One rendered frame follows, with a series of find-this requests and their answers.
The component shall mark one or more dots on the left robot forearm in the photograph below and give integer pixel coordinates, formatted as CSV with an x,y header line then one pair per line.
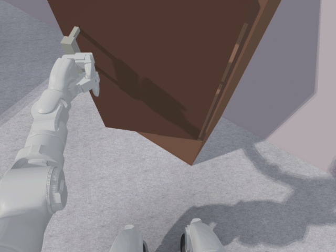
x,y
48,135

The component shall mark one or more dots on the handle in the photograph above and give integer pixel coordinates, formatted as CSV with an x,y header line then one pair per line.
x,y
70,45

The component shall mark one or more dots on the robot right thigh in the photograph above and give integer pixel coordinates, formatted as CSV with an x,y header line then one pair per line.
x,y
199,237

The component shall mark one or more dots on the robot left upper arm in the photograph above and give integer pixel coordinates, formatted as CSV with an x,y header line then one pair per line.
x,y
28,199

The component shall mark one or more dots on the cupboard door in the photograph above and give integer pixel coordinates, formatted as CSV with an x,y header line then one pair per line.
x,y
160,62

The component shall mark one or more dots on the left robot hand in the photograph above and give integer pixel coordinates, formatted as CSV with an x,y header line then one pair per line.
x,y
65,78

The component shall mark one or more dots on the robot left shin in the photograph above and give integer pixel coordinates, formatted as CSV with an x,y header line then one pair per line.
x,y
129,227

